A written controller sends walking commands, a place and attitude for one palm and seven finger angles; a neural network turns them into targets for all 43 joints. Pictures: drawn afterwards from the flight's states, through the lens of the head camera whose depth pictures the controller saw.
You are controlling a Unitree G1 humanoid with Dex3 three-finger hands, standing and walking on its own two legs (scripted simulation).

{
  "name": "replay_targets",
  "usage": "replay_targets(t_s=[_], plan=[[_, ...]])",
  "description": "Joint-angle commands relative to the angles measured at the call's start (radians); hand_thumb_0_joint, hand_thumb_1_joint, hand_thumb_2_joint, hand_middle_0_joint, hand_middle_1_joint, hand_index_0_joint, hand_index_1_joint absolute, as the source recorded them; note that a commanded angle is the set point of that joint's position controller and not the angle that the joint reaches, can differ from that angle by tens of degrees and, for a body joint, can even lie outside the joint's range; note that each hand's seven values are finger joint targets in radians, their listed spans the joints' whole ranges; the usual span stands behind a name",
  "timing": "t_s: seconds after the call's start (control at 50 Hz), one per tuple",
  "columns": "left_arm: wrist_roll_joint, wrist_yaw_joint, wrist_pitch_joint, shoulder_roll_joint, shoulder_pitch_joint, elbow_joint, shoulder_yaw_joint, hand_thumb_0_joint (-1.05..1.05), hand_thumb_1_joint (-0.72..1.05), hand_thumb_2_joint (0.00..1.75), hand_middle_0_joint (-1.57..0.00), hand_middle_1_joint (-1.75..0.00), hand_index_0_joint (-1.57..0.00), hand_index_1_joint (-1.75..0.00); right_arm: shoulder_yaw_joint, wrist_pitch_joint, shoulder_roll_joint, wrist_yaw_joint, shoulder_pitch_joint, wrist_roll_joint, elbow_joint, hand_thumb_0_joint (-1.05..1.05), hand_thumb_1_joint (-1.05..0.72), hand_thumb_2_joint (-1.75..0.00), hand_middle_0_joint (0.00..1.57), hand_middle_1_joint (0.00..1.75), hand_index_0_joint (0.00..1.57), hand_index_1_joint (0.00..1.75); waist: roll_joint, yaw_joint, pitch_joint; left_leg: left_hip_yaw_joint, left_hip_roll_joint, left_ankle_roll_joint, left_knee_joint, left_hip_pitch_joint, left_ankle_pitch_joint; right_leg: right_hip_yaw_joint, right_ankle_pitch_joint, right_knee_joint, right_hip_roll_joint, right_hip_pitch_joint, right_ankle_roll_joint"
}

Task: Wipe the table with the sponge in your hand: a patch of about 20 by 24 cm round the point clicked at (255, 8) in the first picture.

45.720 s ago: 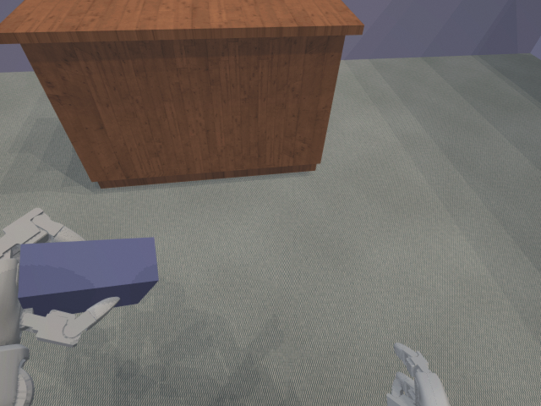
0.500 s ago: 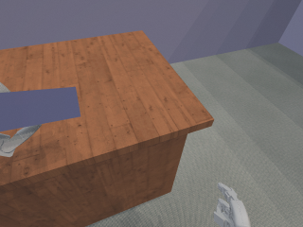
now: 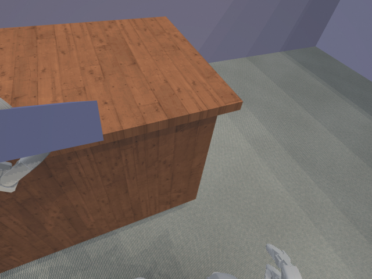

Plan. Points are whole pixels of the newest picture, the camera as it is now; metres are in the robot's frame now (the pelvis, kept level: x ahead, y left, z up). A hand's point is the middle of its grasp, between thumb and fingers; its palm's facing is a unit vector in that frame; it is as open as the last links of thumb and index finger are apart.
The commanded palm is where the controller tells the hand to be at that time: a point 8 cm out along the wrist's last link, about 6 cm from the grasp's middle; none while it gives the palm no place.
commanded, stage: stop stepping back and stand still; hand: left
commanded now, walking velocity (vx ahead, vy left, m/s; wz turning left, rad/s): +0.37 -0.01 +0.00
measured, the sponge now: (53, 123) +0.25 +0.21 +0.26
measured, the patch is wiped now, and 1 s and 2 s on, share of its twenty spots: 1.00 1.00 1.00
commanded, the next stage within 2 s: stand and wait in 0.96 s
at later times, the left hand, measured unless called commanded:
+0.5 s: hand out of the picture +0.07 +0.21 +0.26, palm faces +0.53 -0.78 -0.32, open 9.1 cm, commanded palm +0.02 +0.24 +0.27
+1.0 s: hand out of the picture +0.03 +0.16 +0.26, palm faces +0.50 -0.77 -0.39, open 9.1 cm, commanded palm -0.02 +0.21 +0.27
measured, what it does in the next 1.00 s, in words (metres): walks backwards: right foot, then left foot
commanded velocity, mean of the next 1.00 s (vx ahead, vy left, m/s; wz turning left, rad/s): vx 0.22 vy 0.09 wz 0.00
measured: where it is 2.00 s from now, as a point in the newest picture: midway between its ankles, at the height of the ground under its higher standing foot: outside the picture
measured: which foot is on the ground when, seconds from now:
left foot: down 0.00-0.10, up 0.12-0.34, down 0.36-0.66, up 0.68-0.90, down 0.92-1.00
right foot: up 0.00-0.08, down 0.10-0.38, up 0.40-0.62, down 0.64-1.00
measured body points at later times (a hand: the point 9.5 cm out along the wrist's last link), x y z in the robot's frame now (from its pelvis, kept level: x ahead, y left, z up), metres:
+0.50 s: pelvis -0.14 -0.04 +0.00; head -0.19 -0.04 +0.44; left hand +0.03 +0.25 +0.27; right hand +0.01 -0.28 -0.08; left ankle -0.16 +0.08 -0.73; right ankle -0.11 -0.12 -0.66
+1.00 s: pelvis -0.17 -0.08 +0.00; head -0.18 -0.08 +0.45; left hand +0.00 +0.20 +0.28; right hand +0.00 -0.33 -0.08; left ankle -0.17 +0.06 -0.73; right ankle -0.12 -0.16 -0.72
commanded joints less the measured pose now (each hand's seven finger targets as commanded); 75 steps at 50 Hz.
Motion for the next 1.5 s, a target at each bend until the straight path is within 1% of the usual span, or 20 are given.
replay_targets(t_s=[0.0,0.04,0.08,0.14,0.32,0.36,0.38,0.4,0.46,0.56,0.6,0.64,0.7,0.76,0.84,0.92,1.02,1.06,1.26,1.48], plan=[[-0.007,-0.002,-0.010,0.154,-0.098,-0.069,0.017,0.00,0.10,1.30,-1.20,-1.60,-1.20,-1.60,-0.045,-0.028,-0.187,-0.027,-0.163,0.004,-0.187,0.00,-0.90,-0.90,0.20,0.30,0.20,0.30,0.340,-0.003,-0.097,-0.157,0.117,0.087,-0.319,-0.116,-0.515,-0.073,-0.032,-0.284,0.012,0.229,-0.023],[-0.001,-0.011,0.006,0.174,-0.077,-0.032,0.032,0.00,0.10,1.30,-1.20,-1.60,-1.20,-1.60,-0.038,0.004,-0.182,-0.032,-0.162,0.001,-0.202,0.00,-0.90,-0.90,0.20,0.30,0.20,0.30,0.227,0.021,-0.128,-0.078,0.047,0.050,-0.164,-0.200,-0.554,-0.110,0.066,-0.502,0.016,0.425,-0.044],[-0.004,-0.036,-0.007,0.225,-0.051,-0.057,0.033,0.00,0.10,1.30,-1.20,-1.60,-1.20,-1.60,-0.042,0.041,-0.152,-0.030,-0.149,0.007,-0.207,0.00,-0.90,-0.90,0.20,0.30,0.20,0.30,-0.172,0.012,-0.136,0.063,-0.130,0.018,0.472,-0.136,-0.384,0.082,0.258,-0.772,-0.175,0.291,-0.128],[-0.021,-0.065,-0.024,0.214,-0.053,-0.093,0.038,0.00,0.10,1.30,-1.20,-1.60,-1.20,-1.60,-0.064,0.049,-0.187,-0.022,-0.162,0.031,-0.179,0.00,-0.90,-0.90,0.20,0.30,0.20,0.30,-0.305,-0.016,-0.117,-0.114,-0.108,0.005,0.894,-0.171,-0.128,0.234,0.254,-0.804,-0.315,0.062,-0.171],[-0.004,-0.022,-0.033,0.230,-0.059,-0.078,0.068,0.00,0.10,1.30,-1.20,-1.60,-1.20,-1.60,-0.051,0.009,-0.177,-0.062,-0.099,0.010,-0.171,0.00,-0.90,-0.90,0.20,0.30,0.20,0.30,0.120,-0.012,-0.210,0.054,-0.069,0.103,-0.231,0.236,-0.230,0.096,-0.055,-0.499,-0.165,0.082,-0.114],[-0.001,-0.013,-0.032,0.220,-0.066,-0.104,0.046,0.00,0.10,1.30,-1.20,-1.60,-1.20,-1.60,-0.065,-0.018,-0.198,-0.067,-0.089,-0.005,-0.192,0.00,-0.90,-0.90,0.20,0.30,0.20,0.30,0.437,-0.010,-0.187,-0.212,0.132,0.195,-0.361,0.336,-0.146,-0.063,-0.124,-0.044,0.017,-0.095,-0.040],[0.026,-0.017,-0.043,0.231,-0.122,-0.152,0.054,0.00,0.10,1.30,-1.20,-1.60,-1.20,-1.60,-0.054,-0.046,-0.158,-0.064,-0.072,0.000,-0.165,0.00,-0.90,-0.90,0.20,0.30,0.20,0.30,0.394,-0.004,-0.235,-0.105,0.144,0.210,-0.280,0.339,0.203,-0.045,-0.121,0.102,0.009,-0.144,-0.032],[0.021,-0.012,-0.042,0.243,-0.187,-0.151,0.013,0.00,0.10,1.30,-1.20,-1.60,-1.20,-1.60,-0.037,-0.054,-0.150,-0.053,-0.094,0.002,-0.153,0.00,-0.90,-0.90,0.20,0.30,0.20,0.30,0.425,-0.047,-0.132,-0.353,0.216,0.265,-0.337,0.205,0.007,0.034,-0.108,0.199,-0.046,-0.212,-0.031],[0.020,-0.029,-0.043,0.163,-0.179,-0.048,-0.045,0.00,0.10,1.30,-1.20,-1.60,-1.20,-1.60,-0.049,-0.075,-0.169,-0.022,-0.076,0.028,-0.097,0.00,-0.90,-0.90,0.20,0.30,0.20,0.30,0.072,-0.016,-0.026,-0.286,0.211,0.251,-0.351,0.110,-0.135,0.076,0.003,0.165,-0.085,-0.211,-0.028],[0.008,-0.033,-0.029,0.190,-0.110,0.010,0.007,0.00,0.10,1.30,-1.20,-1.60,-1.20,-1.60,-0.040,-0.048,-0.195,-0.049,-0.116,0.003,-0.144,0.00,-0.90,-0.90,0.20,0.30,0.20,0.30,0.230,0.005,-0.043,-0.131,0.109,0.161,-0.275,-0.050,-0.389,-0.052,0.039,-0.375,-0.052,0.213,-0.024],[0.012,-0.037,-0.015,0.186,-0.077,0.027,0.010,0.00,0.10,1.30,-1.20,-1.60,-1.20,-1.60,-0.037,-0.025,-0.190,-0.051,-0.127,-0.007,-0.158,0.00,-0.90,-0.90,0.20,0.30,0.20,0.30,0.079,0.032,-0.082,-0.051,0.014,0.121,-0.026,-0.183,-0.494,-0.083,0.103,-0.569,-0.030,0.449,-0.037],[0.010,-0.046,-0.015,0.235,-0.109,0.006,0.023,0.00,0.10,1.30,-1.20,-1.60,-1.20,-1.60,-0.054,0.000,-0.175,-0.048,-0.147,0.002,-0.167,0.00,-0.90,-0.90,0.20,0.30,0.20,0.30,-0.345,0.013,-0.119,0.017,-0.132,0.061,0.595,-0.286,-0.381,0.493,-0.080,-0.851,-0.360,0.371,-0.180],[-0.013,-0.054,-0.048,0.223,-0.086,-0.026,0.072,0.00,0.10,1.30,-1.20,-1.60,-1.20,-1.60,-0.053,0.009,-0.168,-0.029,-0.131,0.010,-0.138,0.00,-0.90,-0.90,0.20,0.30,0.20,0.30,-0.131,-0.020,-0.100,-0.108,-0.044,0.045,0.640,-0.218,-0.148,0.466,-0.214,-0.871,-0.369,0.196,-0.201],[-0.023,-0.042,-0.060,0.204,-0.003,-0.119,0.074,0.00,0.10,1.30,-1.20,-1.60,-1.20,-1.60,-0.042,0.034,-0.134,-0.035,-0.158,0.001,-0.154,0.00,-0.90,-0.90,0.20,0.30,0.20,0.30,-0.028,-0.026,-0.107,-0.033,-0.016,0.054,0.296,0.009,-0.102,0.214,-0.185,-0.830,-0.310,0.048,-0.161],[-0.010,0.000,-0.068,0.191,0.056,-0.151,0.045,0.00,0.10,1.30,-1.20,-1.60,-1.20,-1.60,-0.039,-0.008,-0.139,-0.064,-0.146,-0.015,-0.155,0.00,-0.90,-0.90,0.20,0.30,0.20,0.30,-0.003,-0.011,-0.158,0.086,-0.084,0.081,-0.099,0.236,-0.194,0.165,-0.232,-0.757,-0.262,0.101,-0.137],[-0.001,0.026,-0.066,0.193,0.006,-0.153,0.053,0.00,0.10,1.30,-1.20,-1.60,-1.20,-1.60,-0.057,-0.029,-0.195,-0.065,-0.122,-0.016,-0.167,0.00,-0.90,-0.90,0.20,0.30,0.20,0.30,0.318,-0.008,-0.135,-0.302,0.167,0.200,-0.342,0.244,-0.250,-0.052,-0.060,-0.261,-0.018,0.050,-0.024],[0.008,0.015,-0.027,0.184,0.015,0.002,0.037,0.00,0.10,1.30,-1.20,-1.60,-1.20,-1.60,-0.050,-0.018,-0.196,-0.055,-0.118,-0.006,-0.155,0.00,-0.90,-0.90,0.20,0.30,0.20,0.30,0.045,0.021,-0.046,-0.077,0.031,0.099,-0.050,-0.046,-0.144,0.044,0.216,-0.666,-0.075,0.363,-0.033],[0.004,-0.007,-0.024,0.195,0.003,0.041,0.017,0.00,0.10,1.30,-1.20,-1.60,-1.20,-1.60,-0.061,0.000,-0.188,-0.043,-0.135,-0.005,-0.168,0.00,-0.90,-0.90,0.20,0.30,0.20,0.30,-0.238,-0.005,-0.049,-0.016,-0.101,0.035,0.344,-0.168,-0.255,0.447,0.371,-0.839,-0.356,0.390,-0.145],[-0.016,0.021,-0.084,0.157,0.060,-0.192,0.021,0.00,0.10,1.30,-1.20,-1.60,-1.20,-1.60,-0.061,-0.007,-0.192,-0.050,-0.183,-0.018,-0.178,0.00,-0.90,-0.90,0.20,0.30,0.20,0.30,0.154,0.015,-0.148,-0.192,0.074,0.100,-0.240,0.249,0.037,0.082,0.215,-0.614,-0.095,0.271,-0.038],[-0.014,0.006,-0.051,0.132,0.054,-0.056,0.010,0.00,0.10,1.30,-1.20,-1.60,-1.20,-1.60,-0.043,0.014,-0.167,-0.042,-0.192,-0.002,-0.177,0.00,-0.90,-0.90,0.20,0.30,0.20,0.30,0.086,0.007,-0.160,-0.111,0.024,0.051,-0.209,0.224,0.245,0.044,0.430,-0.625,-0.076,0.381,-0.032]])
